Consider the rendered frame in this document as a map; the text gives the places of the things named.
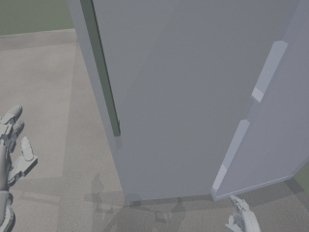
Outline left robot forearm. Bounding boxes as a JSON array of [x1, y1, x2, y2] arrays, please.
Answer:
[[0, 190, 15, 232]]

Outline fridge door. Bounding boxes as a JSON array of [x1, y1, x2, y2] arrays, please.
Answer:
[[67, 0, 292, 202]]

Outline robot right hand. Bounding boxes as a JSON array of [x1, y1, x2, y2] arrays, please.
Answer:
[[225, 194, 263, 232]]

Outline robot left hand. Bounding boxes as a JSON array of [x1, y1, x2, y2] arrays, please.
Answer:
[[0, 104, 38, 191]]

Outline handle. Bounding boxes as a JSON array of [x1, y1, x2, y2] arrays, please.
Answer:
[[80, 0, 121, 137]]

